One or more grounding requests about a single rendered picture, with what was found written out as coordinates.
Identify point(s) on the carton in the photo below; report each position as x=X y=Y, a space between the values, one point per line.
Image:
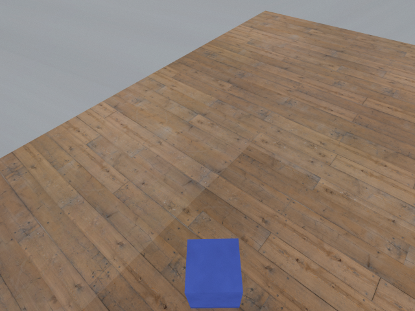
x=213 y=273

